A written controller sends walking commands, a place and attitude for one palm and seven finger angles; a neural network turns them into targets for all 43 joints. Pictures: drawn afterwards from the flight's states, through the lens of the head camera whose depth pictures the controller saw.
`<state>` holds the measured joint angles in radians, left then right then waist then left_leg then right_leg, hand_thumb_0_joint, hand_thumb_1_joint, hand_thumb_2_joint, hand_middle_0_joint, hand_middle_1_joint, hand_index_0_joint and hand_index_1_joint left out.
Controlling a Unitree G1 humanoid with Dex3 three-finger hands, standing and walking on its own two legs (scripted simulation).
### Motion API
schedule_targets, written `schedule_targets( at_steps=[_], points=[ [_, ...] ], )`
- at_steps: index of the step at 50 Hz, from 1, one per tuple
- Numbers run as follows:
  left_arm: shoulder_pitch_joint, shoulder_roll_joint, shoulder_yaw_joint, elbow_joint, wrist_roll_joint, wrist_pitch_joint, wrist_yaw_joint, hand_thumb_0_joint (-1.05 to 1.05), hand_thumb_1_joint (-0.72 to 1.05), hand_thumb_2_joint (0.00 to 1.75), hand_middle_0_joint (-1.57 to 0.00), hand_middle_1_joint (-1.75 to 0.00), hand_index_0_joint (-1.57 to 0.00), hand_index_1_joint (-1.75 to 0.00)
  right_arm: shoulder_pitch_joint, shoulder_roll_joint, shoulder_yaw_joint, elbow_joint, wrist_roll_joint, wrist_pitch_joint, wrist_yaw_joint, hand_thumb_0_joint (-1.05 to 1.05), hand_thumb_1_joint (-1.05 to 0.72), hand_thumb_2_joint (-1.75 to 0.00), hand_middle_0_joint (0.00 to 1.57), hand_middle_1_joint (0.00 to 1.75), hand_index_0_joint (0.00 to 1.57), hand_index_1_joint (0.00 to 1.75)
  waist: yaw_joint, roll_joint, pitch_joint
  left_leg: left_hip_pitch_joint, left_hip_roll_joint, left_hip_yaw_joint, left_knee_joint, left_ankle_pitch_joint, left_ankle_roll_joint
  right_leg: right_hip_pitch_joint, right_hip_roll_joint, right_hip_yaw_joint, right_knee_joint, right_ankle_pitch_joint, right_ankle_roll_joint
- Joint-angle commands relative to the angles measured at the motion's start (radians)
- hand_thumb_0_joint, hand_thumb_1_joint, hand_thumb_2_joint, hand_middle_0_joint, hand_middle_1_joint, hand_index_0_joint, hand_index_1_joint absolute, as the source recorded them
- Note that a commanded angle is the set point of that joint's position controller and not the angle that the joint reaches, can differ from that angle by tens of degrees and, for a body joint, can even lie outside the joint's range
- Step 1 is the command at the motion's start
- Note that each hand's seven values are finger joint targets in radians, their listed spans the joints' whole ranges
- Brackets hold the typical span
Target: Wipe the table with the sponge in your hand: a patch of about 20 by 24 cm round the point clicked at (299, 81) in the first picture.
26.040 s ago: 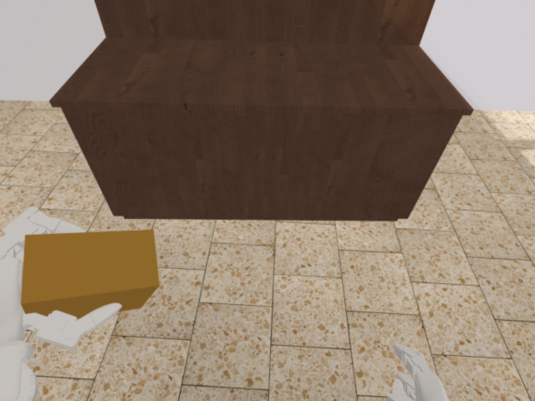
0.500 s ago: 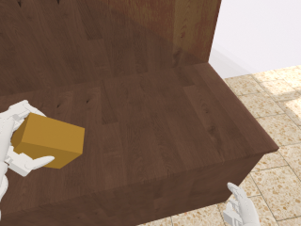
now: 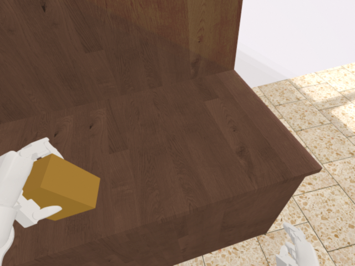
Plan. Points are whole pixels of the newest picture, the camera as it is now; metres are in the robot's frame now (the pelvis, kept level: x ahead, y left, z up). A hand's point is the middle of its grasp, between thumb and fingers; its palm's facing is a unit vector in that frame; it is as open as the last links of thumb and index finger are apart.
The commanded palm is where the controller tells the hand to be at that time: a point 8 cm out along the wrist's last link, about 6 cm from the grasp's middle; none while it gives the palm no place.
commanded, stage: turn the palm down, sponge in hand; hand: left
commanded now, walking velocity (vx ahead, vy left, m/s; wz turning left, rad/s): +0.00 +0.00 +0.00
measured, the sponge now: (62, 193) +0.22 +0.27 +0.10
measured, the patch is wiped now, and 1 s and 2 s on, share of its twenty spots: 0.00 0.00 0.00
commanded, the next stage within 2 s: move the sponge above the wiping area in 1.16 s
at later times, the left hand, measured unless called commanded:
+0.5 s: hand (26, 183) +0.22 +0.32 +0.13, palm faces +0.12 -0.19 -0.98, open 10.4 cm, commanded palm +0.18 +0.31 +0.19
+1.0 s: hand (26, 178) +0.23 +0.33 +0.13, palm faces +0.04 -0.09 -1.00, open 10.4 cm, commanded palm +0.19 +0.33 +0.19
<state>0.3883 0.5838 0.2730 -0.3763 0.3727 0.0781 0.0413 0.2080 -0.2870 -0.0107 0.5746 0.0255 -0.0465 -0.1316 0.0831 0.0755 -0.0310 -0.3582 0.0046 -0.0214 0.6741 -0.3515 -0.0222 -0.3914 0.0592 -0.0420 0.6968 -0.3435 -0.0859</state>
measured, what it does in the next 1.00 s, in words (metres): stands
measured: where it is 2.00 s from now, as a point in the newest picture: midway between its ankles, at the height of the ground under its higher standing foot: outside the picture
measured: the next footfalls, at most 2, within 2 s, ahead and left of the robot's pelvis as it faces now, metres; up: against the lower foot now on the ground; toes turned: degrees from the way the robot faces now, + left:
none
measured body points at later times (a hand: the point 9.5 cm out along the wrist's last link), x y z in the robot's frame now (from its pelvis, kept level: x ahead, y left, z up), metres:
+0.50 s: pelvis -0.01 +0.03 +0.02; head -0.01 +0.00 +0.47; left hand +0.21 +0.32 +0.19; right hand +0.23 -0.16 -0.06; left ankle +0.00 +0.14 -0.72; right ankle +0.01 -0.06 -0.72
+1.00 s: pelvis +0.00 +0.05 +0.03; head -0.01 +0.01 +0.47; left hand +0.22 +0.33 +0.18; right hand +0.24 -0.16 -0.06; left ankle +0.00 +0.14 -0.72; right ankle +0.01 -0.06 -0.72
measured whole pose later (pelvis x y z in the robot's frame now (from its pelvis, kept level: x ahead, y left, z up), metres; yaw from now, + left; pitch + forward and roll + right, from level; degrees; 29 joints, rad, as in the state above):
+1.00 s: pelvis +0.00 +0.05 +0.03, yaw -1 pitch -3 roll +0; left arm 0.14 0.51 -0.03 -0.21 0.89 0.38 -0.02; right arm 0.04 -0.27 0.04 0.66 0.03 0.01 -0.07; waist 0.12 0.09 0.02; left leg -0.12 -0.04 0.01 0.38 -0.21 0.04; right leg -0.15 0.02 0.00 0.40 -0.19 -0.03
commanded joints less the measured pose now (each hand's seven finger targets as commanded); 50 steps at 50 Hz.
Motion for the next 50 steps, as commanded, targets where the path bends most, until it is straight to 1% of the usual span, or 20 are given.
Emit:
schedule_targets(
  at_steps=[1,3,4,8,9,11,13,14,18,19,23,24,30,33,34,38,40,43,44,50],
  points=[
    [-0.12,0.265,0.18,-0.196,0.076,-0.002,0.081,0.0,0.1,1.3,-1.2,-1.6,-1.2,-1.6,-0.145,-0.084,-0.024,-0.173,-0.001,-0.059,-0.003,0.0,-0.9,-0.9,0.2,0.3,0.2,0.3,0.013,-0.037,-0.181,0.053,-0.013,-0.009,-0.066,0.265,0.059,0.128,-0.094,0.153,-0.16,0.288,0.071],
    [-0.144,0.277,0.187,-0.171,0.1,0.043,0.093,0.0,0.1,1.3,-1.2,-1.6,-1.2,-1.6,-0.184,-0.079,-0.014,-0.167,0.012,-0.053,-0.004,0.0,-0.9,-0.9,0.2,0.3,0.2,0.3,0.018,-0.027,-0.14,0.06,-0.017,-0.005,-0.079,0.237,0.058,0.113,-0.084,0.167,-0.185,0.237,0.065],
    [-0.152,0.216,0.117,-0.151,0.112,0.066,0.083,0.0,0.1,1.3,-1.2,-1.6,-1.2,-1.6,-0.175,-0.077,-0.01,-0.171,0.01,-0.045,-0.002,0.0,-0.9,-0.9,0.2,0.3,0.2,0.3,0.007,-0.031,-0.146,0.06,-0.013,-0.002,-0.094,0.242,0.058,0.124,-0.084,0.141,-0.191,0.235,0.068],
    [-0.215,0.231,0.077,-0.168,0.179,0.136,0.059,0.0,0.1,1.3,-1.2,-1.6,-1.2,-1.6,-0.243,-0.073,0.01,-0.172,0.024,-0.034,-0.002,0.0,-0.9,-0.9,0.2,0.3,0.2,0.3,0.015,-0.019,-0.112,0.098,-0.017,-0.019,-0.144,0.225,0.057,0.123,-0.071,0.148,-0.222,0.171,0.056],
    [-0.211,0.182,0.02,-0.156,0.185,0.147,0.046,0.0,0.1,1.3,-1.2,-1.6,-1.2,-1.6,-0.228,-0.07,0.011,-0.176,0.019,-0.033,-0.001,0.0,-0.9,-0.9,0.2,0.3,0.2,0.3,0.006,-0.013,-0.117,0.105,-0.013,-0.015,-0.152,0.223,0.061,0.137,-0.072,0.125,-0.231,0.174,0.059],
    [-0.229,0.209,0.015,-0.148,0.229,0.163,0.027,0.0,0.1,1.3,-1.2,-1.6,-1.2,-1.6,-0.236,-0.075,0.015,-0.169,0.016,-0.027,-0.002,0.0,-0.9,-0.9,0.2,0.3,0.2,0.3,0.012,-0.058,-0.122,0.115,-0.013,-0.031,-0.178,0.233,0.06,0.156,-0.072,0.134,-0.241,0.173,0.058],
    [-0.286,0.23,0.023,-0.175,0.269,0.169,0.023,0.0,0.1,1.3,-1.2,-1.6,-1.2,-1.6,-0.281,-0.068,0.025,-0.163,0.021,-0.028,0.003,0.0,-0.9,-0.9,0.2,0.3,0.2,0.3,0.021,-0.009,-0.102,0.141,-0.017,-0.041,-0.196,0.229,0.057,0.154,-0.059,0.152,-0.26,0.146,0.04],
    [-0.278,0.177,-0.033,-0.156,0.282,0.173,0.015,0.0,0.1,1.3,-1.2,-1.6,-1.2,-1.6,-0.273,-0.064,0.028,-0.167,0.013,-0.026,0.004,0.0,-0.9,-0.9,0.2,0.3,0.2,0.3,0.016,0.003,-0.109,0.144,-0.012,-0.036,-0.207,0.228,0.059,0.169,-0.063,0.124,-0.268,0.142,0.042],
    [-0.357,0.236,0.006,-0.149,0.352,0.177,0.022,0.0,0.1,1.3,-1.2,-1.6,-1.2,-1.6,-0.309,-0.064,0.033,-0.141,0.013,-0.023,0.01,0.0,-0.9,-0.9,0.2,0.3,0.2,0.3,0.034,0.017,-0.095,0.17,-0.016,-0.058,-0.245,0.221,0.052,0.182,-0.052,0.153,-0.294,0.116,0.026],
    [-0.335,0.175,-0.047,-0.131,0.356,0.181,0.018,0.0,0.1,1.3,-1.2,-1.6,-1.2,-1.6,-0.302,-0.057,0.032,-0.146,0.008,-0.022,0.012,0.0,-0.9,-0.9,0.2,0.3,0.2,0.3,0.03,0.018,-0.12,0.174,-0.014,-0.049,-0.249,0.234,0.055,0.21,-0.057,0.124,-0.294,0.132,0.029],
    [-0.387,0.21,-0.033,-0.108,0.407,0.209,0.022,0.0,0.1,1.3,-1.2,-1.6,-1.2,-1.6,-0.345,-0.062,0.036,-0.12,0.012,-0.015,0.021,0.0,-0.9,-0.9,0.2,0.3,0.2,0.3,0.039,0.03,-0.103,0.188,-0.017,-0.068,-0.279,0.241,0.048,0.225,-0.05,0.156,-0.314,0.132,0.016],
    [-0.383,0.161,-0.088,-0.077,0.417,0.223,0.013,0.0,0.1,1.3,-1.2,-1.6,-1.2,-1.6,-0.341,-0.061,0.041,-0.122,0.006,-0.011,0.023,0.0,-0.9,-0.9,0.2,0.3,0.2,0.3,0.037,0.026,-0.106,0.184,-0.016,-0.064,-0.287,0.24,0.05,0.235,-0.054,0.131,-0.316,0.142,0.02],
    [-0.41,0.14,-0.136,-0.07,0.477,0.25,-0.009,0.0,0.1,1.3,-1.2,-1.6,-1.2,-1.6,-0.361,-0.056,0.038,-0.11,0.008,-0.009,0.037,0.0,-0.9,-0.9,0.2,0.3,0.2,0.3,0.038,0.016,-0.122,0.206,-0.016,-0.08,-0.313,0.285,0.049,0.276,-0.059,0.139,-0.328,0.174,0.015],
    [-0.459,0.21,-0.083,-0.083,0.526,0.258,-0.004,0.0,0.1,1.3,-1.2,-1.6,-1.2,-1.6,-0.399,-0.065,0.037,-0.096,0.004,-0.005,0.048,0.0,-0.9,-0.9,0.2,0.3,0.2,0.3,0.058,0.046,-0.134,0.219,-0.017,-0.095,-0.324,0.313,0.049,0.3,-0.046,0.17,-0.321,0.204,-0.001],
    [-0.433,0.139,-0.148,-0.063,0.528,0.262,-0.01,0.0,0.1,1.3,-1.2,-1.6,-1.2,-1.6,-0.383,-0.056,0.037,-0.102,0.002,-0.005,0.052,0.0,-0.9,-0.9,0.2,0.3,0.2,0.3,0.051,0.051,-0.14,0.216,-0.015,-0.089,-0.327,0.323,0.05,0.309,-0.054,0.133,-0.319,0.208,0.004],
    [-0.449,0.188,-0.105,-0.043,0.559,0.282,-0.004,0.0,0.1,1.3,-1.2,-1.6,-1.2,-1.6,-0.412,-0.063,0.033,-0.086,0.007,0.002,0.064,0.0,-0.9,-0.9,0.2,0.3,0.2,0.3,0.065,0.036,-0.121,0.218,-0.013,-0.105,-0.344,0.321,0.047,0.315,-0.049,0.171,-0.333,0.203,-0.004],
    [-0.438,0.135,-0.153,-0.034,0.549,0.286,-0.013,0.0,0.1,1.3,-1.2,-1.6,-1.2,-1.6,-0.396,-0.055,0.032,-0.092,0.009,0.001,0.067,0.0,-0.9,-0.9,0.2,0.3,0.2,0.3,0.056,0.021,-0.124,0.227,-0.013,-0.102,-0.344,0.336,0.048,0.311,-0.058,0.146,-0.338,0.215,0.004],
    [-0.468,0.185,-0.11,-0.048,0.553,0.292,-0.015,0.0,0.1,1.3,-1.2,-1.6,-1.2,-1.6,-0.424,-0.067,0.031,-0.085,0.009,0.002,0.067,0.0,-0.9,-0.9,0.2,0.3,0.2,0.3,0.065,0.017,-0.119,0.234,-0.016,-0.108,-0.352,0.322,0.05,0.314,-0.046,0.174,-0.341,0.217,-0.004],
    [-0.441,0.123,-0.164,-0.041,0.547,0.291,-0.019,0.0,0.1,1.3,-1.2,-1.6,-1.2,-1.6,-0.405,-0.058,0.031,-0.092,0.008,0.0,0.069,0.0,-0.9,-0.9,0.2,0.3,0.2,0.3,0.055,0.018,-0.131,0.233,-0.015,-0.097,-0.348,0.336,0.052,0.322,-0.054,0.141,-0.337,0.225,0.002],
    [-0.448,0.139,-0.157,-0.04,0.559,0.285,-0.024,0.0,0.1,1.3,-1.2,-1.6,-1.2,-1.6,-0.398,-0.061,0.028,-0.084,0.008,0.002,0.071,0.0,-0.9,-0.9,0.2,0.3,0.2,0.3,0.054,0.017,-0.129,0.24,-0.015,-0.106,-0.356,0.332,0.049,0.32,-0.055,0.155,-0.348,0.221,0.002]
  ],
)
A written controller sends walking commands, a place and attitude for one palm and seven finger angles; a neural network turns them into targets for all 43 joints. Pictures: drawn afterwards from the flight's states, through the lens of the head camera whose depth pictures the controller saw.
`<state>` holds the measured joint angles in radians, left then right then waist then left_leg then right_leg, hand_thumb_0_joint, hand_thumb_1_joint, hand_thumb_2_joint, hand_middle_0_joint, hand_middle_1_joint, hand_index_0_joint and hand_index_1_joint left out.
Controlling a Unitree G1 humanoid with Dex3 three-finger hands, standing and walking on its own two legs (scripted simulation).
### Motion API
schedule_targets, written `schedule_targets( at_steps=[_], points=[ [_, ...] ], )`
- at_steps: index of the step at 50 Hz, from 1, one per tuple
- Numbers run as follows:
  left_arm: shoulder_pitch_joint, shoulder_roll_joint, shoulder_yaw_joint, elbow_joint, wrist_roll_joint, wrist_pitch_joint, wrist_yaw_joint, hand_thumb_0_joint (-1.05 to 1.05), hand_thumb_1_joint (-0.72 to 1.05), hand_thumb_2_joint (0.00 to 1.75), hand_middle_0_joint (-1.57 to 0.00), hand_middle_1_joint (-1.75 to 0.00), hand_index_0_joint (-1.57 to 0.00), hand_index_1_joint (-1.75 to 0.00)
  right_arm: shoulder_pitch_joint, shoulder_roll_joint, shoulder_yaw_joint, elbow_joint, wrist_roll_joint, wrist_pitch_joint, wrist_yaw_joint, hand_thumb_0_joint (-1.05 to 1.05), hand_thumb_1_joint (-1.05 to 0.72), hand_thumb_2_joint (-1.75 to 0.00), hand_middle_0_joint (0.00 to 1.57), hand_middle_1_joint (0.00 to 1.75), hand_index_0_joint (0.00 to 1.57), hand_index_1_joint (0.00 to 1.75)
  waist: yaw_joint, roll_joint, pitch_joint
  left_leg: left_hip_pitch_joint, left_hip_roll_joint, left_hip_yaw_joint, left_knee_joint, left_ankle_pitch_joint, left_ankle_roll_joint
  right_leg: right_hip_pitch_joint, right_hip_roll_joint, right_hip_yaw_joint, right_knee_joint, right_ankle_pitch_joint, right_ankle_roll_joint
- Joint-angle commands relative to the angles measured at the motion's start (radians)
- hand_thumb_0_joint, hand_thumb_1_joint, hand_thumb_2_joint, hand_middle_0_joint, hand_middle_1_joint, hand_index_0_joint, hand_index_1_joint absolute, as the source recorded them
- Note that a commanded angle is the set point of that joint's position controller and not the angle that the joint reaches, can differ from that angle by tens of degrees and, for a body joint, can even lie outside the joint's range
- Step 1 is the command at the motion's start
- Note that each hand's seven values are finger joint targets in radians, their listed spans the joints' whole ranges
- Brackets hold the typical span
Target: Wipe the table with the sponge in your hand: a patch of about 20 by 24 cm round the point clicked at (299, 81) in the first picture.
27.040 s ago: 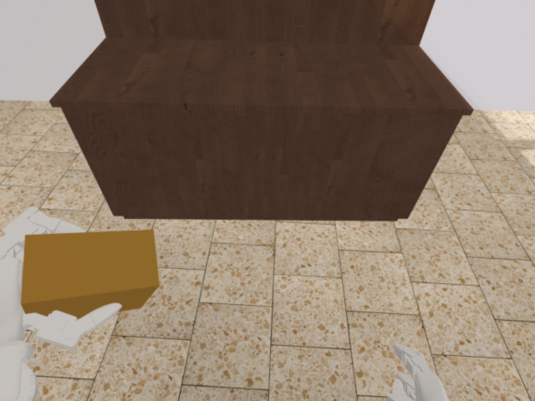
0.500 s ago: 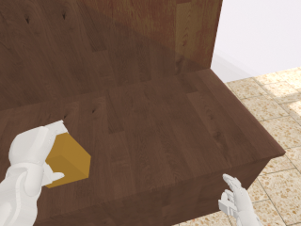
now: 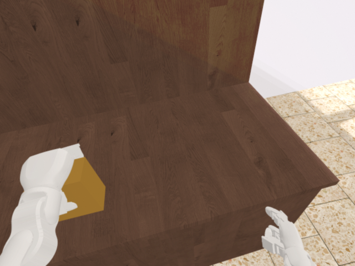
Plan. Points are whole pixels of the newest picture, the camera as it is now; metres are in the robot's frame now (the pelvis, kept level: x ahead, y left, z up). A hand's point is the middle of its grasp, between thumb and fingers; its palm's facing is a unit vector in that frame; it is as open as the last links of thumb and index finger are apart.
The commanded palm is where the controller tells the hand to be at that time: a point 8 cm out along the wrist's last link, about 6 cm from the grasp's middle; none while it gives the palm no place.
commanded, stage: turn the palm down, sponge in hand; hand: left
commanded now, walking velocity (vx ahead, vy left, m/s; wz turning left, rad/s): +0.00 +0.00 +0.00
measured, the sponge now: (73, 195) +0.23 +0.29 +0.05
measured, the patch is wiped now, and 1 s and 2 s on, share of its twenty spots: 0.00 0.00 0.00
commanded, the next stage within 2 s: move the sponge above the wiping area in 0.16 s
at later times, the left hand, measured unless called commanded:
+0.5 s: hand (67, 187) +0.22 +0.28 +0.09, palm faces +0.02 -0.09 -1.00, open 10.4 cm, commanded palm +0.19 +0.27 +0.15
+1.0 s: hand (74, 187) +0.23 +0.28 +0.08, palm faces +0.01 -0.10 -1.00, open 10.4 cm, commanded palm +0.20 +0.27 +0.14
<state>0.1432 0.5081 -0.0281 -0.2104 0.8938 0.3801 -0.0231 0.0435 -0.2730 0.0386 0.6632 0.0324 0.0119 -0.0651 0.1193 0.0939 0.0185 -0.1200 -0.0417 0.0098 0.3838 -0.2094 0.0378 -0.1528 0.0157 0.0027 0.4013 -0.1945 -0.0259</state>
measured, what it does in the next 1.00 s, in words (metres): stands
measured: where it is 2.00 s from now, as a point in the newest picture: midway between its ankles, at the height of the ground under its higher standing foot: outside the picture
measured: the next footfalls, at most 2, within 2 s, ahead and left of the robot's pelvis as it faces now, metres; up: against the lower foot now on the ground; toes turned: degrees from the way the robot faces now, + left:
none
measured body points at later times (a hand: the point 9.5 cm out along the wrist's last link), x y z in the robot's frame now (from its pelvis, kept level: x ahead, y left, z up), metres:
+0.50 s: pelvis +0.00 -0.01 +0.00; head -0.01 -0.05 +0.45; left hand +0.22 +0.28 +0.15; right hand +0.24 -0.21 -0.08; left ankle +0.00 +0.09 -0.74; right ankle +0.02 -0.11 -0.74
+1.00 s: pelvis +0.01 -0.01 +0.00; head +0.00 -0.05 +0.45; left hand +0.23 +0.28 +0.13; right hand +0.25 -0.22 -0.09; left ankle +0.00 +0.09 -0.74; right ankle +0.02 -0.11 -0.74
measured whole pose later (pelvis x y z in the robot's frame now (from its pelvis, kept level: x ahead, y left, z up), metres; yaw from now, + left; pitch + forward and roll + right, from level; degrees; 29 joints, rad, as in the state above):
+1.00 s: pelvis +0.01 -0.01 +0.00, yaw +0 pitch -3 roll +0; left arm 0.15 0.46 -0.05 -0.12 0.91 0.35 0.03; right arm 0.04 -0.26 0.04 0.69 0.03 0.01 -0.06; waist 0.12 0.10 0.00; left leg -0.12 -0.03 0.00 0.39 -0.22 0.02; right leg -0.15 0.03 0.00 0.40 -0.20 -0.04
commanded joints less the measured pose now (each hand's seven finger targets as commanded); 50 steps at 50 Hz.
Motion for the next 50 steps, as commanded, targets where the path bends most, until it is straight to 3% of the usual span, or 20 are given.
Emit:
schedule_targets(
  at_steps=[1,3,4,10,13,14,17,18,19,23,26,28,29,31,38,40,43,44,48,50],
  points=[
    [-0.214,0.233,0.15,-0.191,0.045,-0.015,0.04,0.0,0.1,1.3,-1.2,-1.6,-1.2,-1.6,-0.235,-0.08,-0.02,-0.169,-0.001,-0.053,0.004,0.0,-0.9,-0.9,0.2,0.3,0.2,0.3,0.024,0.004,-0.172,0.002,0.029,-0.141,-0.07,0.183,-0.012,0.075,-0.011,0.114,-0.055,0.071,-0.06],
    [-0.228,0.26,0.185,-0.224,0.04,-0.021,0.049,0.0,0.1,1.3,-1.2,-1.6,-1.2,-1.6,-0.257,-0.08,-0.022,-0.17,0.001,-0.058,0.0,0.0,-0.9,-0.9,0.2,0.3,0.2,0.3,0.025,-0.004,-0.17,0.009,0.027,-0.137,-0.063,0.164,-0.006,0.077,0.0,0.141,-0.06,0.056,-0.065],
    [-0.226,0.22,0.148,-0.202,0.043,-0.018,0.046,0.0,0.1,1.3,-1.2,-1.6,-1.2,-1.6,-0.248,-0.075,-0.017,-0.173,-0.001,-0.06,0.002,0.0,-0.9,-0.9,0.2,0.3,0.2,0.3,0.024,0.005,-0.179,0.005,0.025,-0.134,-0.064,0.174,-0.006,0.079,-0.008,0.113,-0.053,0.064,-0.062],
    [-0.204,0.21,0.142,-0.19,0.032,-0.019,0.049,0.0,0.1,1.3,-1.2,-1.6,-1.2,-1.6,-0.239,-0.075,-0.022,-0.167,0.001,-0.062,0.0,0.0,-0.9,-0.9,0.2,0.3,0.2,0.3,0.017,-0.014,-0.172,0.005,0.022,-0.126,-0.061,0.168,-0.008,0.078,-0.011,0.122,-0.067,0.056,-0.058],
    [-0.23,0.254,0.179,-0.209,0.034,-0.015,0.052,0.0,0.1,1.3,-1.2,-1.6,-1.2,-1.6,-0.264,-0.082,-0.021,-0.163,0.002,-0.061,-0.001,0.0,-0.9,-0.9,0.2,0.3,0.2,0.3,0.021,-0.008,-0.167,0.011,0.019,-0.131,-0.057,0.159,-0.006,0.072,-0.003,0.152,-0.071,0.052,-0.065],
    [-0.243,0.197,0.123,-0.183,0.04,-0.012,0.047,0.0,0.1,1.3,-1.2,-1.6,-1.2,-1.6,-0.25,-0.075,-0.017,-0.166,0.0,-0.062,-0.002,0.0,-0.9,-0.9,0.2,0.3,0.2,0.3,0.012,-0.015,-0.172,0.005,0.018,-0.123,-0.058,0.157,-0.005,0.07,-0.008,0.121,-0.066,0.051,-0.059],
    [-0.204,0.218,0.141,-0.152,0.037,-0.014,0.044,0.0,0.1,1.3,-1.2,-1.6,-1.2,-1.6,-0.237,-0.081,-0.022,-0.161,-0.001,-0.057,-0.004,0.0,-0.9,-0.9,0.2,0.3,0.2,0.3,0.021,-0.041,-0.172,0.006,0.013,-0.121,-0.055,0.165,-0.006,0.072,-0.016,0.127,-0.074,0.062,-0.054],
    [-0.227,0.28,0.204,-0.173,0.039,-0.017,0.052,0.0,0.1,1.3,-1.2,-1.6,-1.2,-1.6,-0.253,-0.087,-0.023,-0.156,0.002,-0.06,-0.005,0.0,-0.9,-0.9,0.2,0.3,0.2,0.3,0.024,-0.029,-0.172,0.01,0.013,-0.124,-0.053,0.147,-0.003,0.069,-0.003,0.161,-0.077,0.042,-0.064],
    [-0.206,0.184,0.122,-0.174,0.032,-0.021,0.048,0.0,0.1,1.3,-1.2,-1.6,-1.2,-1.6,-0.247,-0.072,-0.02,-0.17,0.001,-0.064,-0.004,0.0,-0.9,-0.9,0.2,0.3,0.2,0.3,0.012,-0.021,-0.176,0.005,0.013,-0.112,-0.046,0.157,-0.001,0.076,-0.012,0.125,-0.071,0.047,-0.056],
    [-0.199,0.256,0.193,-0.185,0.027,-0.041,0.058,0.0,0.1,1.3,-1.2,-1.6,-1.2,-1.6,-0.245,-0.081,-0.026,-0.159,0.001,-0.065,-0.005,0.0,-0.9,-0.9,0.2,0.3,0.2,0.3,0.017,-0.026,-0.171,0.012,0.012,-0.119,-0.04,0.147,-0.002,0.067,-0.006,0.163,-0.082,0.042,-0.061],
    [-0.213,0.228,0.158,-0.126,0.039,-0.044,0.056,0.0,0.1,1.3,-1.2,-1.6,-1.2,-1.6,-0.228,-0.084,-0.024,-0.149,-0.003,-0.063,-0.011,0.0,-0.9,-0.9,0.2,0.3,0.2,0.3,0.01,-0.053,-0.163,0.011,0.008,-0.114,-0.033,0.155,-0.005,0.046,-0.015,0.144,-0.088,0.049,-0.052],
    [-0.268,0.238,0.162,-0.149,0.038,-0.052,0.064,0.0,0.1,1.3,-1.2,-1.6,-1.2,-1.6,-0.245,-0.081,-0.024,-0.151,0.002,-0.069,-0.016,0.0,-0.9,-0.9,0.2,0.3,0.2,0.3,0.006,-0.025,-0.146,0.018,0.009,-0.116,-0.04,0.111,-0.002,0.025,-0.004,0.163,-0.096,0.001,-0.059],
    [-0.266,0.193,0.122,-0.145,0.039,-0.057,0.065,0.0,0.1,1.3,-1.2,-1.6,-1.2,-1.6,-0.238,-0.074,-0.023,-0.157,-0.001,-0.077,-0.017,0.0,-0.9,-0.9,0.2,0.3,0.2,0.3,0.007,-0.008,-0.18,0.025,0.005,-0.11,-0.035,0.128,0.001,0.042,-0.009,0.139,-0.085,0.023,-0.056],
    [-0.267,0.212,0.134,-0.097,0.045,-0.063,0.066,0.0,0.1,1.3,-1.2,-1.6,-1.2,-1.6,-0.225,-0.081,-0.027,-0.14,-0.003,-0.075,-0.021,0.0,-0.9,-0.9,0.2,0.3,0.2,0.3,0.006,-0.052,-0.169,0.021,0.005,-0.114,-0.037,0.133,-0.004,0.034,-0.011,0.14,-0.093,0.027,-0.052],
    [-0.258,0.221,0.154,-0.118,0.051,-0.066,0.087,0.0,0.1,1.3,-1.2,-1.6,-1.2,-1.6,-0.238,-0.079,-0.031,-0.143,-0.003,-0.079,-0.016,0.0,-0.9,-0.9,0.2,0.3,0.2,0.3,0.017,-0.014,-0.188,0.03,0.007,-0.111,-0.04,0.163,-0.005,0.057,-0.005,0.151,-0.083,0.059,-0.062],
    [-0.233,0.173,0.116,-0.098,0.051,-0.061,0.087,0.0,0.1,1.3,-1.2,-1.6,-1.2,-1.6,-0.229,-0.073,-0.031,-0.143,-0.005,-0.079,-0.012,0.0,-0.9,-0.9,0.2,0.3,0.2,0.3,0.014,-0.039,-0.196,0.025,0.01,-0.109,-0.038,0.19,-0.007,0.065,-0.012,0.125,-0.075,0.091,-0.056],
    [-0.196,0.241,0.19,-0.097,0.045,-0.044,0.098,0.0,0.1,1.3,-1.2,-1.6,-1.2,-1.6,-0.234,-0.088,-0.035,-0.137,-0.003,-0.066,-0.007,0.0,-0.9,-0.9,0.2,0.3,0.2,0.3,0.023,-0.044,-0.192,0.015,0.009,-0.109,-0.035,0.194,-0.007,0.081,-0.006,0.153,-0.071,0.113,-0.062],
    [-0.19,0.194,0.146,-0.092,0.049,-0.035,0.092,0.0,0.1,1.3,-1.2,-1.6,-1.2,-1.6,-0.236,-0.081,-0.028,-0.149,-0.004,-0.065,-0.005,0.0,-0.9,-0.9,0.2,0.3,0.2,0.3,0.024,-0.047,-0.205,0.007,0.004,-0.108,-0.036,0.204,-0.006,0.092,-0.013,0.129,-0.063,0.124,-0.057],
    [-0.2,0.174,0.117,-0.148,0.044,-0.037,0.095,0.0,0.1,1.3,-1.2,-1.6,-1.2,-1.6,-0.245,-0.079,-0.035,-0.155,0.0,-0.067,-0.001,0.0,-0.9,-0.9,0.2,0.3,0.2,0.3,0.015,-0.023,-0.198,0.033,0.013,-0.115,-0.032,0.208,-0.007,0.063,-0.005,0.139,-0.066,0.12,-0.061],
    [-0.186,0.126,0.073,-0.115,0.051,-0.039,0.092,0.0,0.1,1.3,-1.2,-1.6,-1.2,-1.6,-0.225,-0.074,-0.036,-0.151,-0.002,-0.068,0.0,0.0,-0.9,-0.9,0.2,0.3,0.2,0.3,0.008,-0.057,-0.188,0.029,0.014,-0.115,-0.027,0.221,-0.007,0.05,-0.009,0.12,-0.068,0.131,-0.055]
  ],
)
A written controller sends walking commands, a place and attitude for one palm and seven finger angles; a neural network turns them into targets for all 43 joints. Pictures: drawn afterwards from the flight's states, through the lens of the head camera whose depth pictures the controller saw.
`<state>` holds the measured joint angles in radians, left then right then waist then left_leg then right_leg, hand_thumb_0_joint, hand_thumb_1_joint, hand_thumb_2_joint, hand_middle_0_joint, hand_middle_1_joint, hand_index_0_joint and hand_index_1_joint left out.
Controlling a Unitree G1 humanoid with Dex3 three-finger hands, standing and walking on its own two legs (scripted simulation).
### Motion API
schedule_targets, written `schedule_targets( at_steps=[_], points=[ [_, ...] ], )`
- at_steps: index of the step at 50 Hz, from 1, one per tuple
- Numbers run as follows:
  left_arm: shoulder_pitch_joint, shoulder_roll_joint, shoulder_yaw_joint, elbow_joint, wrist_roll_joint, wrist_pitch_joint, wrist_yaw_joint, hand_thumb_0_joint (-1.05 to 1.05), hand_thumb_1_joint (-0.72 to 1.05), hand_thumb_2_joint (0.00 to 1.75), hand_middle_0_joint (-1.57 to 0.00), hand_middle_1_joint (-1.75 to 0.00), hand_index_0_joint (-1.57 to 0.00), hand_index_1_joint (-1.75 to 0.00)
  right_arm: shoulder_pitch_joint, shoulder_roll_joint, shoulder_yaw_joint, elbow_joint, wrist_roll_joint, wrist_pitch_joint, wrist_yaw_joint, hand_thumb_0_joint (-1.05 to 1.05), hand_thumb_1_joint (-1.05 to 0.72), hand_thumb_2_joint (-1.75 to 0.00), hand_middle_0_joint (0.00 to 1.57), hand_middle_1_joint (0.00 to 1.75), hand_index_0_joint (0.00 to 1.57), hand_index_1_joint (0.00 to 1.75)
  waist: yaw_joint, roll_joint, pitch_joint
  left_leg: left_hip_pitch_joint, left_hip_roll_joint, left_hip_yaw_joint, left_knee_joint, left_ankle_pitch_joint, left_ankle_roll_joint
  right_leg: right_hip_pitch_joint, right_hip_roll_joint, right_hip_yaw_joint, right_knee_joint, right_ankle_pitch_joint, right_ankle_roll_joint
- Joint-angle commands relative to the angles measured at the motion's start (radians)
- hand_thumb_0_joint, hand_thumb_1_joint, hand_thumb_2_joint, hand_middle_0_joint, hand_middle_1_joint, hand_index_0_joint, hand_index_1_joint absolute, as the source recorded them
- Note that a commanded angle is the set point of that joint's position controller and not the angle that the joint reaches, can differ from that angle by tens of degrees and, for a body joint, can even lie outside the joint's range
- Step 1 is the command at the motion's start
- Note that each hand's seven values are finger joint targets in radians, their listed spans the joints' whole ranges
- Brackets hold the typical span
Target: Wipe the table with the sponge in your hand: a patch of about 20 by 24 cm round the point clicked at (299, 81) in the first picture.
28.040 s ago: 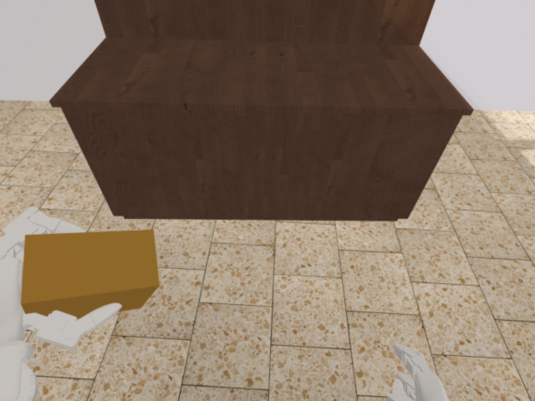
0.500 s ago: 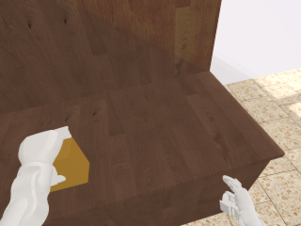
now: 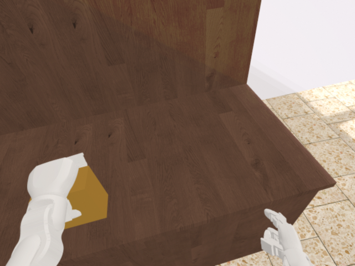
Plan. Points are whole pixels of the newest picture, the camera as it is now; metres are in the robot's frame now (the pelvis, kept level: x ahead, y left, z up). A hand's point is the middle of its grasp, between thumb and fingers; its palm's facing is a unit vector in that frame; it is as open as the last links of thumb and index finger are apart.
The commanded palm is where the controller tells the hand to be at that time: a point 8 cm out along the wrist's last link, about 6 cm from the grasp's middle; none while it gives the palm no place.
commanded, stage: move the sponge above the wiping area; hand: left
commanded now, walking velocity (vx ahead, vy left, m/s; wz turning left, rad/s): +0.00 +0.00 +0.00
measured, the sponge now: (77, 203) +0.22 +0.29 +0.02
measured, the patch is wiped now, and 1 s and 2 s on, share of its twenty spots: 0.00 0.00 0.00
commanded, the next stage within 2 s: lower the sponge onto the table in 1.56 s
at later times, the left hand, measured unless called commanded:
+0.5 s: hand (79, 194) +0.23 +0.27 +0.06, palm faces -0.01 -0.12 -0.99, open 10.4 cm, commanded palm +0.20 +0.27 +0.12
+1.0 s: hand (86, 192) +0.24 +0.27 +0.04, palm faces -0.03 -0.11 -0.99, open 10.4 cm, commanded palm +0.21 +0.27 +0.10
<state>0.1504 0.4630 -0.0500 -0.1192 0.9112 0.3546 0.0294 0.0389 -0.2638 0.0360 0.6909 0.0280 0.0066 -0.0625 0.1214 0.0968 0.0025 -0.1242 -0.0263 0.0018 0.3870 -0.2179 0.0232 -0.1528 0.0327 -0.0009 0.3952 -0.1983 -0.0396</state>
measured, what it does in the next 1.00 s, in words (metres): stands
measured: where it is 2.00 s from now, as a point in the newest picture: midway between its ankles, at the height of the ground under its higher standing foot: outside the picture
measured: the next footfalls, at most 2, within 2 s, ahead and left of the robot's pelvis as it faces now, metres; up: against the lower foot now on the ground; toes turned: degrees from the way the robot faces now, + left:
none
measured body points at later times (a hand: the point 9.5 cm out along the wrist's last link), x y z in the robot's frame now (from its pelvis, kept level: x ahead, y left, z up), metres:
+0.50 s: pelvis +0.00 +0.01 +0.00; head -0.01 -0.03 +0.45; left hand +0.22 +0.27 +0.11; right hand +0.24 -0.20 -0.09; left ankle +0.00 +0.11 -0.74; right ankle +0.01 -0.10 -0.74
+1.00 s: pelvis +0.00 +0.00 +0.00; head +0.00 -0.04 +0.45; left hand +0.24 +0.27 +0.09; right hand +0.24 -0.21 -0.09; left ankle +0.00 +0.11 -0.74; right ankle +0.01 -0.10 -0.74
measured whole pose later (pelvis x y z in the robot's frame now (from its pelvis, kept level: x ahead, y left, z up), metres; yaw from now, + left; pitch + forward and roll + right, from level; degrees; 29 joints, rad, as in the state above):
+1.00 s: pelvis +0.00 +0.00 +0.00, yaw +0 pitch -1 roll +0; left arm 0.10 0.39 -0.12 0.03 0.96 0.33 0.11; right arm 0.04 -0.25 0.02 0.71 0.03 0.01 -0.06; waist 0.12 0.08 -0.02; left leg -0.16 -0.02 0.00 0.40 -0.23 0.02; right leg -0.19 0.04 0.00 0.41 -0.21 -0.04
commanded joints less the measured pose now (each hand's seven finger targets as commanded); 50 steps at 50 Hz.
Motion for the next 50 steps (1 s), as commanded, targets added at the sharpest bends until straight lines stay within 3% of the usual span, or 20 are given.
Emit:
schedule_targets(
  at_steps=[1,5,8,12,18,19,22,23,27,28,29,32,33,36,38,39,43,45,48,50],
  points=[
    [-0.208,0.2,0.113,-0.19,0.04,-0.013,0.042,0.0,0.1,1.3,-1.2,-1.6,-1.2,-1.6,-0.215,-0.09,-0.035,-0.172,0.002,-0.059,-0.004,0.0,-0.9,-0.9,0.2,0.3,0.2,0.3,0.007,-0.054,-0.165,0.031,-0.001,-0.109,-0.033,0.221,0.006,0.045,-0.025,0.128,-0.064,0.128,-0.042],
    [-0.243,0.191,0.106,-0.203,0.054,-0.028,0.059,0.0,0.1,1.3,-1.2,-1.6,-1.2,-1.6,-0.213,-0.082,-0.036,-0.172,0.001,-0.067,-0.007,0.0,-0.9,-0.9,0.2,0.3,0.2,0.3,0.006,-0.034,-0.186,0.034,0.001,-0.107,-0.035,0.219,0.006,0.054,-0.022,0.121,-0.057,0.118,-0.046],
    [-0.235,0.262,0.174,-0.213,0.055,-0.032,0.078,0.0,0.1,1.3,-1.2,-1.6,-1.2,-1.6,-0.226,-0.092,-0.039,-0.166,0.0,-0.062,-0.008,0.0,-0.9,-0.9,0.2,0.3,0.2,0.3,0.019,-0.017,-0.191,0.037,-0.002,-0.112,-0.036,0.22,0.006,0.073,-0.016,0.152,-0.058,0.128,-0.054],
    [-0.193,0.151,0.08,-0.193,0.05,-0.017,0.079,0.0,0.1,1.3,-1.2,-1.6,-1.2,-1.6,-0.22,-0.083,-0.043,-0.168,0.003,-0.054,0.004,0.0,-0.9,-0.9,0.2,0.3,0.2,0.3,0.01,-0.014,-0.188,0.037,0.004,-0.109,-0.037,0.256,-0.002,0.06,-0.024,0.119,-0.055,0.156,-0.047],
    [-0.243,0.173,0.081,-0.195,0.055,0.006,0.071,0.0,0.1,1.3,-1.2,-1.6,-1.2,-1.6,-0.239,-0.09,-0.039,-0.169,0.007,-0.048,0.005,0.0,-0.9,-0.9,0.2,0.3,0.2,0.3,0.004,-0.029,-0.165,0.028,0.006,-0.118,-0.049,0.207,-0.001,0.045,-0.012,0.134,-0.058,0.109,-0.052],
    [-0.25,0.125,0.037,-0.185,0.064,0.004,0.069,0.0,0.1,1.3,-1.2,-1.6,-1.2,-1.6,-0.235,-0.081,-0.038,-0.174,0.005,-0.051,0.005,0.0,-0.9,-0.9,0.2,0.3,0.2,0.3,0.005,-0.021,-0.175,0.027,0.003,-0.113,-0.047,0.205,0.004,0.044,-0.013,0.109,-0.053,0.104,-0.049],
    [-0.284,0.125,0.026,-0.149,0.073,-0.01,0.075,0.0,0.1,1.3,-1.2,-1.6,-1.2,-1.6,-0.219,-0.082,-0.042,-0.162,0.004,-0.05,0.003,0.0,-0.9,-0.9,0.2,0.3,0.2,0.3,0.0,-0.057,-0.171,0.028,0.004,-0.115,-0.047,0.191,0.002,0.024,-0.014,0.115,-0.062,0.087,-0.046],
    [-0.313,0.189,0.084,-0.163,0.074,-0.016,0.086,0.0,0.1,1.3,-1.2,-1.6,-1.2,-1.6,-0.225,-0.087,-0.041,-0.161,0.004,-0.053,-0.001,0.0,-0.9,-0.9,0.2,0.3,0.2,0.3,0.005,-0.046,-0.173,0.027,0.004,-0.12,-0.052,0.162,0.004,0.033,-0.005,0.139,-0.062,0.067,-0.053],
    [-0.322,0.148,0.054,-0.114,0.095,-0.014,0.106,0.0,0.1,1.3,-1.2,-1.6,-1.2,-1.6,-0.228,-0.082,-0.043,-0.152,0.003,-0.05,-0.002,0.0,-0.9,-0.9,0.2,0.3,0.2,0.3,0.014,-0.034,-0.205,0.03,-0.003,-0.108,-0.045,0.201,-0.001,0.042,-0.013,0.12,-0.055,0.098,-0.052],
    [-0.326,0.198,0.102,-0.135,0.09,-0.012,0.115,0.0,0.1,1.3,-1.2,-1.6,-1.2,-1.6,-0.233,-0.087,-0.042,-0.155,0.003,-0.053,-0.003,0.0,-0.9,-0.9,0.2,0.3,0.2,0.3,0.019,-0.015,-0.214,0.032,-0.004,-0.114,-0.051,0.19,0.0,0.057,-0.006,0.141,-0.053,0.092,-0.058],
    [-0.273,0.128,0.057,-0.11,0.079,-0.004,0.115,0.0,0.1,1.3,-1.2,-1.6,-1.2,-1.6,-0.23,-0.075,-0.043,-0.162,0.006,-0.054,0.0,0.0,-0.9,-0.9,0.2,0.3,0.2,0.3,0.013,-0.02,-0.205,0.021,-0.004,-0.099,-0.047,0.198,0.005,0.063,-0.012,0.114,-0.052,0.097,-0.052],
    [-0.294,0.12,0.037,-0.058,0.074,0.024,0.105,0.0,0.1,1.3,-1.2,-1.6,-1.2,-1.6,-0.235,-0.084,-0.041,-0.151,0.01,-0.04,-0.001,0.0,-0.9,-0.9,0.2,0.3,0.2,0.3,0.002,-0.063,-0.175,0.006,-0.004,-0.094,-0.048,0.185,0.002,0.042,-0.019,0.118,-0.066,0.095,-0.044],
    [-0.311,0.17,0.08,-0.067,0.069,0.027,0.107,0.0,0.1,1.3,-1.2,-1.6,-1.2,-1.6,-0.234,-0.091,-0.04,-0.148,0.012,-0.04,-0.002,0.0,-0.9,-0.9,0.2,0.3,0.2,0.3,0.001,-0.043,-0.17,0.007,-0.007,-0.099,-0.051,0.162,0.003,0.039,-0.01,0.137,-0.07,0.069,-0.051],
    [-0.336,0.123,0.023,-0.037,0.074,0.034,0.088,0.0,0.1,1.3,-1.2,-1.6,-1.2,-1.6,-0.234,-0.089,-0.036,-0.154,0.013,-0.04,-0.004,0.0,-0.9,-0.9,0.2,0.3,0.2,0.3,-0.003,-0.074,-0.187,0.006,-0.011,-0.095,-0.042,0.177,0.006,0.037,-0.016,0.119,-0.063,0.094,-0.044],
    [-0.315,0.182,0.082,-0.059,0.068,0.016,0.089,0.0,0.1,1.3,-1.2,-1.6,-1.2,-1.6,-0.221,-0.095,-0.043,-0.153,0.01,-0.042,-0.007,0.0,-0.9,-0.9,0.2,0.3,0.2,0.3,0.001,-0.058,-0.208,0.012,-0.01,-0.097,-0.036,0.178,0.009,0.053,-0.011,0.134,-0.059,0.098,-0.048],
    [-0.322,0.125,0.033,-0.06,0.071,0.009,0.083,0.0,0.1,1.3,-1.2,-1.6,-1.2,-1.6,-0.226,-0.083,-0.037,-0.165,0.009,-0.045,-0.007,0.0,-0.9,-0.9,0.2,0.3,0.2,0.3,0.0,-0.062,-0.215,0.01,-0.014,-0.092,-0.031,0.191,0.012,0.055,-0.015,0.111,-0.054,0.114,-0.044],
    [-0.325,0.164,0.07,-0.079,0.076,-0.029,0.099,0.0,0.1,1.3,-1.2,-1.6,-1.2,-1.6,-0.208,-0.091,-0.048,-0.154,0.005,-0.052,-0.005,0.0,-0.9,-0.9,0.2,0.3,0.2,0.3,-0.002,-0.049,-0.209,0.02,-0.009,-0.095,-0.02,0.202,0.009,0.034,-0.011,0.138,-0.055,0.133,-0.049],
    [-0.285,0.111,0.039,-0.065,0.079,-0.036,0.11,0.0,0.1,1.3,-1.2,-1.6,-1.2,-1.6,-0.202,-0.081,-0.051,-0.16,0.004,-0.059,-0.001,0.0,-0.9,-0.9,0.2,0.3,0.2,0.3,0.003,-0.064,-0.222,0.021,-0.008,-0.095,-0.012,0.237,0.009,0.037,-0.017,0.118,-0.043,0.169,-0.047],
    [-0.26,0.195,0.122,-0.069,0.077,-0.032,0.134,0.0,0.1,1.3,-1.2,-1.6,-1.2,-1.6,-0.198,-0.097,-0.056,-0.149,0.002,-0.053,-0.001,0.0,-0.9,-0.9,0.2,0.3,0.2,0.3,0.012,-0.062,-0.234,0.009,-0.01,-0.094,-0.01,0.232,0.005,0.061,-0.014,0.147,-0.036,0.195,-0.052],
    [-0.257,0.12,0.059,-0.054,0.078,-0.02,0.136,0.0,0.1,1.3,-1.2,-1.6,-1.2,-1.6,-0.207,-0.085,-0.053,-0.156,0.007,-0.051,0.002,0.0,-0.9,-0.9,0.2,0.3,0.2,0.3,0.004,-0.077,-0.218,0.004,-0.009,-0.086,-0.007,0.243,0.006,0.046,-0.021,0.129,-0.035,0.207,-0.045]
  ],
)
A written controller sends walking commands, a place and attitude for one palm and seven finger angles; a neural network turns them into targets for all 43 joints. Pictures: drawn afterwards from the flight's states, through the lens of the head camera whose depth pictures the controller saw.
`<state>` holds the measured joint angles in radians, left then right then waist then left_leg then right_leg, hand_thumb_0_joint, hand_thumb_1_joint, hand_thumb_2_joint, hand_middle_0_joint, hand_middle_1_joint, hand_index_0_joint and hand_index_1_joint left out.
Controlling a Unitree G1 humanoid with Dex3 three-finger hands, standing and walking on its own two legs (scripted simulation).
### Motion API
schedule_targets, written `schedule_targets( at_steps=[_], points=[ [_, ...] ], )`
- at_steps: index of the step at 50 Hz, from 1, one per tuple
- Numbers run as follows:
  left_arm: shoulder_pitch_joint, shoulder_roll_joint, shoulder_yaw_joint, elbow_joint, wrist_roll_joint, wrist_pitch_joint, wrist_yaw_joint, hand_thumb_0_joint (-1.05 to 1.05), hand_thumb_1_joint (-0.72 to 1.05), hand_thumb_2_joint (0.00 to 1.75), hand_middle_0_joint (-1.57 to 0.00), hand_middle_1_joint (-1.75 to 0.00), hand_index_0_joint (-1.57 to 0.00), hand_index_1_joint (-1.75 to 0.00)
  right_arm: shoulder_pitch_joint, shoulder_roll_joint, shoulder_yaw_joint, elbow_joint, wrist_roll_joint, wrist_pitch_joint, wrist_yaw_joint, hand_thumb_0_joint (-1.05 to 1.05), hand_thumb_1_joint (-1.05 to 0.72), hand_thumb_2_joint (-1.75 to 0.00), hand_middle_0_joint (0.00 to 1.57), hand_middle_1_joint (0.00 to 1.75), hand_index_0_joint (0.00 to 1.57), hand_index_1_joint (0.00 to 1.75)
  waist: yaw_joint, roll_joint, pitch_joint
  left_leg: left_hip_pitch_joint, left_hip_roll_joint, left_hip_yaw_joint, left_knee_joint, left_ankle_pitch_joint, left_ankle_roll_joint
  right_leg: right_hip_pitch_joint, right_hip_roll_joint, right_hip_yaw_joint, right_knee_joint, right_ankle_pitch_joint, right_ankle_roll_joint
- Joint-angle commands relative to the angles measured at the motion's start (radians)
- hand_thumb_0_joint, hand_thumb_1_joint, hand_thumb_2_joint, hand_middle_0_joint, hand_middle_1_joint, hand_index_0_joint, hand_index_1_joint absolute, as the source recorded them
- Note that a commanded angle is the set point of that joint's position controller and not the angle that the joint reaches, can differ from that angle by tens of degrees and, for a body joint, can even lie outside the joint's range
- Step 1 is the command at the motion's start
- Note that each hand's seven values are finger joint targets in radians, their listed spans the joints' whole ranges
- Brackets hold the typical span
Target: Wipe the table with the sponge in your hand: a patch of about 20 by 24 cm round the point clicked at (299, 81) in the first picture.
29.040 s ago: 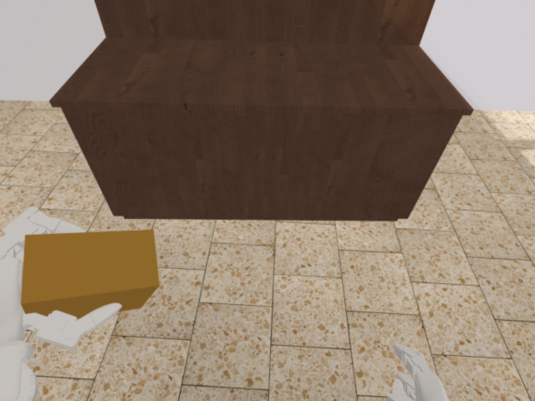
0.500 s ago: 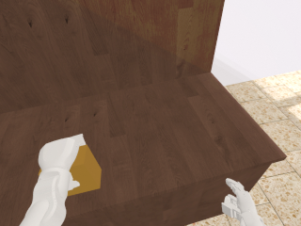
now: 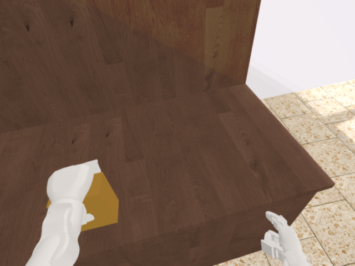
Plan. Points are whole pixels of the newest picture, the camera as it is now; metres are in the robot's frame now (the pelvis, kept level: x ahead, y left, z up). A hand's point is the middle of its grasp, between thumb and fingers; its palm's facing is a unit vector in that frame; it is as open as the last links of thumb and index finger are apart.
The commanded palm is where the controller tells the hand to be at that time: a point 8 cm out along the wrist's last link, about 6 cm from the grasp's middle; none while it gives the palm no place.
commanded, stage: move the sponge above the wiping area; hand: left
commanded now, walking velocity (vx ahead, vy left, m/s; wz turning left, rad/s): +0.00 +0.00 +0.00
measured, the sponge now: (90, 207) +0.23 +0.27 -0.01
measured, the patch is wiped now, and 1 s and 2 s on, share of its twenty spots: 0.00 0.00 0.00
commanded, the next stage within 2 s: lower the sponge onto the table in 0.56 s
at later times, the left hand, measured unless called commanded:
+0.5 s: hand (80, 195) +0.23 +0.27 +0.05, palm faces +0.00 -0.12 -0.99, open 10.4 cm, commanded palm +0.20 +0.26 +0.11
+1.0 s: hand (84, 198) +0.22 +0.26 +0.04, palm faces -0.01 -0.12 -0.99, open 10.4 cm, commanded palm +0.19 +0.26 +0.10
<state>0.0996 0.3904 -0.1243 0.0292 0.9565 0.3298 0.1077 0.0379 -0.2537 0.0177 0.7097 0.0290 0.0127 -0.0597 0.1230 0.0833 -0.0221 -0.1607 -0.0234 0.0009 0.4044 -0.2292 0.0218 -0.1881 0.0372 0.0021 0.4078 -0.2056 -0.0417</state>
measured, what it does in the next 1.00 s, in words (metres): stands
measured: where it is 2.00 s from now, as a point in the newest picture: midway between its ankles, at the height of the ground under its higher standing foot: outside the picture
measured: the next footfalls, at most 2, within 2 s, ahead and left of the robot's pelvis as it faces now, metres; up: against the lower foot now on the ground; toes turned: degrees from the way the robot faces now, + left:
none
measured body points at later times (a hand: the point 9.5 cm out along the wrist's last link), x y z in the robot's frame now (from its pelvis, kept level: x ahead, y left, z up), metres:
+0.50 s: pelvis +0.00 +0.00 +0.00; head -0.01 -0.03 +0.45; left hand +0.23 +0.27 +0.10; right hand +0.24 -0.21 -0.09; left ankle -0.01 +0.11 -0.74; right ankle +0.01 -0.10 -0.74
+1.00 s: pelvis -0.01 +0.00 +0.00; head -0.02 -0.04 +0.45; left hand +0.22 +0.26 +0.10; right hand +0.24 -0.20 -0.08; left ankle -0.01 +0.11 -0.74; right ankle +0.01 -0.10 -0.74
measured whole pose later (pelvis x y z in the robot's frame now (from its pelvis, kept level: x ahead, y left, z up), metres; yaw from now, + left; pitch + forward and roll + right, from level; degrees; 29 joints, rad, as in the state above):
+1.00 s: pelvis -0.01 +0.00 +0.00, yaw +0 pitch -2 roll +0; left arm 0.12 0.37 -0.16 0.00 0.96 0.37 0.11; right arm 0.03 -0.25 0.02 0.71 0.03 0.03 -0.05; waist 0.12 0.09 -0.02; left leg -0.14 -0.03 0.00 0.40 -0.22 0.02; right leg -0.17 0.04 0.00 0.40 -0.20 -0.04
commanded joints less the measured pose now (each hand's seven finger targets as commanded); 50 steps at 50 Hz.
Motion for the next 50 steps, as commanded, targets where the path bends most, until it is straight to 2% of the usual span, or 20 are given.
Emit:
schedule_targets(
  at_steps=[1,8,10,13,14,17,18,23,25,28,30,33,34,38,39,43,44,47,48,50],
  points=[
    [-0.202,0.215,0.152,-0.183,0.037,0.012,0.06,0.0,0.1,1.3,-1.2,-1.6,-1.2,-1.6,-0.204,-0.102,-0.038,-0.165,0.004,-0.054,-0.002,0.0,-0.9,-0.9,0.2,0.3,0.2,0.3,0.006,-0.077,-0.2,0.04,-0.013,-0.085,-0.022,0.256,0.007,0.084,-0.026,0.127,-0.047,0.22,-0.042],
    [-0.207,0.223,0.146,-0.259,0.024,0.013,0.058,0.0,0.1,1.3,-1.2,-1.6,-1.2,-1.6,-0.21,-0.1,-0.039,-0.179,0.006,-0.058,-0.003,0.0,-0.9,-0.9,0.2,0.3,0.2,0.3,0.0,-0.029,-0.202,0.062,-0.008,-0.097,-0.024,0.257,0.008,0.079,-0.018,0.129,-0.046,0.2,-0.047],
    [-0.198,0.158,0.085,-0.245,0.029,0.014,0.05,0.0,0.1,1.3,-1.2,-1.6,-1.2,-1.6,-0.211,-0.089,-0.035,-0.183,0.006,-0.061,0.001,0.0,-0.9,-0.9,0.2,0.3,0.2,0.3,-0.004,-0.042,-0.18,0.061,-0.007,-0.096,-0.024,0.258,0.009,0.06,-0.021,0.11,-0.053,0.183,-0.043],
    [-0.223,0.236,0.15,-0.241,0.027,0.018,0.055,0.0,0.1,1.3,-1.2,-1.6,-1.2,-1.6,-0.211,-0.103,-0.036,-0.175,0.008,-0.054,-0.003,0.0,-0.9,-0.9,0.2,0.3,0.2,0.3,0.0,-0.035,-0.175,0.05,-0.008,-0.1,-0.035,0.218,0.008,0.07,-0.016,0.134,-0.058,0.147,-0.048],
    [-0.232,0.18,0.101,-0.24,0.037,0.022,0.051,0.0,0.1,1.3,-1.2,-1.6,-1.2,-1.6,-0.222,-0.091,-0.031,-0.182,0.006,-0.054,-0.003,0.0,-0.9,-0.9,0.2,0.3,0.2,0.3,0.003,-0.03,-0.188,0.053,-0.013,-0.093,-0.033,0.225,0.011,0.075,-0.02,0.112,-0.057,0.149,-0.045],
    [-0.204,0.174,0.101,-0.242,0.037,0.021,0.054,0.0,0.1,1.3,-1.2,-1.6,-1.2,-1.6,-0.214,-0.092,-0.037,-0.18,0.006,-0.052,0.002,0.0,-0.9,-0.9,0.2,0.3,0.2,0.3,0.005,-0.041,-0.205,0.06,-0.007,-0.092,-0.033,0.263,0.007,0.088,-0.023,0.109,-0.048,0.195,-0.043],
    [-0.189,0.24,0.167,-0.257,0.028,0.019,0.061,0.0,0.1,1.3,-1.2,-1.6,-1.2,-1.6,-0.217,-0.1,-0.039,-0.177,0.006,-0.053,0.001,0.0,-0.9,-0.9,0.2,0.3,0.2,0.3,0.013,-0.034,-0.204,0.059,-0.008,-0.099,-0.034,0.251,0.007,0.101,-0.016,0.13,-0.048,0.189,-0.05],
    [-0.183,0.206,0.131,-0.28,0.026,0.032,0.052,0.0,0.1,1.3,-1.2,-1.6,-1.2,-1.6,-0.231,-0.099,-0.037,-0.186,0.009,-0.047,0.009,0.0,-0.9,-0.9,0.2,0.3,0.2,0.3,0.011,-0.013,-0.19,0.061,-0.005,-0.104,-0.045,0.248,0.003,0.094,-0.015,0.124,-0.052,0.169,-0.051],
    [-0.14,0.138,0.072,-0.274,0.027,0.035,0.042,0.0,0.1,1.3,-1.2,-1.6,-1.2,-1.6,-0.231,-0.086,-0.033,-0.193,0.009,-0.048,0.016,0.0,-0.9,-0.9,0.2,0.3,0.2,0.3,0.01,-0.043,-0.181,0.063,-0.003,-0.109,-0.042,0.269,0.004,0.085,-0.017,0.104,-0.051,0.179,-0.046],
    [-0.2,0.204,0.12,-0.261,0.026,0.037,0.043,0.0,0.1,1.3,-1.2,-1.6,-1.2,-1.6,-0.231,-0.099,-0.032,-0.179,0.009,-0.04,0.008,0.0,-0.9,-0.9,0.2,0.3,0.2,0.3,0.001,-0.065,-0.147,0.049,-0.003,-0.11,-0.049,0.205,0.007,0.065,-0.012,0.128,-0.069,0.122,-0.047],
    [-0.225,0.16,0.077,-0.245,0.038,0.035,0.041,0.0,0.1,1.3,-1.2,-1.6,-1.2,-1.6,-0.236,-0.088,-0.028,-0.181,0.009,-0.043,0.005,0.0,-0.9,-0.9,0.2,0.3,0.2,0.3,0.001,-0.061,-0.156,0.052,-0.007,-0.103,-0.048,0.199,0.01,0.06,-0.016,0.114,-0.071,0.107,-0.043],
    [-0.232,0.25,0.161,-0.275,0.039,0.018,0.057,0.0,0.1,1.3,-1.2,-1.6,-1.2,-1.6,-0.233,-0.099,-0.032,-0.176,0.006,-0.046,-0.001,0.0,-0.9,-0.9,0.2,0.3,0.2,0.3,0.016,-0.018,-0.193,0.066,-0.012,-0.105,-0.046,0.208,0.01,0.093,-0.012,0.138,-0.066,0.126,-0.052],
    [-0.207,0.184,0.115,-0.275,0.038,0.015,0.057,0.0,0.1,1.3,-1.2,-1.6,-1.2,-1.6,-0.228,-0.087,-0.033,-0.182,0.007,-0.048,0.001,0.0,-0.9,-0.9,0.2,0.3,0.2,0.3,0.009,-0.006,-0.208,0.064,-0.01,-0.096,-0.042,0.232,0.01,0.103,-0.014,0.109,-0.056,0.147,-0.049],
    [-0.213,0.209,0.131,-0.25,0.03,0.022,0.058,0.0,0.1,1.3,-1.2,-1.6,-1.2,-1.6,-0.234,-0.097,-0.034,-0.173,0.008,-0.048,0.002,0.0,-0.9,-0.9,0.2,0.3,0.2,0.3,0.007,-0.03,-0.156,0.059,-0.009,-0.107,-0.051,0.198,0.007,0.069,-0.01,0.135,-0.077,0.109,-0.05],
    [-0.21,0.151,0.082,-0.245,0.028,0.028,0.052,0.0,0.1,1.3,-1.2,-1.6,-1.2,-1.6,-0.232,-0.088,-0.03,-0.182,0.01,-0.05,0.003,0.0,-0.9,-0.9,0.2,0.3,0.2,0.3,0.001,-0.037,-0.172,0.052,-0.01,-0.097,-0.049,0.201,0.011,0.079,-0.014,0.107,-0.071,0.118,-0.045],
    [-0.219,0.214,0.125,-0.253,0.032,0.033,0.045,0.0,0.1,1.3,-1.2,-1.6,-1.2,-1.6,-0.242,-0.101,-0.031,-0.174,0.009,-0.045,0.005,0.0,-0.9,-0.9,0.2,0.3,0.2,0.3,0.007,-0.023,-0.163,0.055,-0.01,-0.106,-0.055,0.194,0.005,0.078,-0.012,0.132,-0.074,0.111,-0.05],
    [-0.201,0.132,0.061,-0.255,0.029,0.034,0.04,0.0,0.1,1.3,-1.2,-1.6,-1.2,-1.6,-0.237,-0.086,-0.031,-0.186,0.011,-0.046,0.007,0.0,-0.9,-0.9,0.2,0.3,0.2,0.3,0.0,-0.022,-0.167,0.047,-0.01,-0.096,-0.054,0.194,0.01,0.08,-0.013,0.104,-0.068,0.106,-0.045],
    [-0.194,0.148,0.068,-0.239,0.036,0.027,0.042,0.0,0.1,1.3,-1.2,-1.6,-1.2,-1.6,-0.231,-0.089,-0.034,-0.18,0.008,-0.046,0.01,0.0,-0.9,-0.9,0.2,0.3,0.2,0.3,0.003,-0.056,-0.168,0.05,-0.009,-0.098,-0.047,0.207,0.008,0.075,-0.017,0.115,-0.072,0.125,-0.043],
    [-0.205,0.217,0.135,-0.258,0.035,0.023,0.05,0.0,0.1,1.3,-1.2,-1.6,-1.2,-1.6,-0.23,-0.098,-0.036,-0.173,0.008,-0.044,0.009,0.0,-0.9,-0.9,0.2,0.3,0.2,0.3,0.008,-0.048,-0.172,0.051,-0.008,-0.105,-0.051,0.193,0.007,0.084,-0.009,0.135,-0.071,0.108,-0.05],
    [-0.194,0.138,0.068,-0.243,0.042,0.024,0.05,0.0,0.1,1.3,-1.2,-1.6,-1.2,-1.6,-0.237,-0.084,-0.031,-0.183,0.008,-0.046,0.012,0.0,-0.9,-0.9,0.2,0.3,0.2,0.3,0.007,-0.06,-0.16,0.045,-0.009,-0.098,-0.049,0.206,0.008,0.073,-0.014,0.115,-0.069,0.119,-0.045]
  ],
)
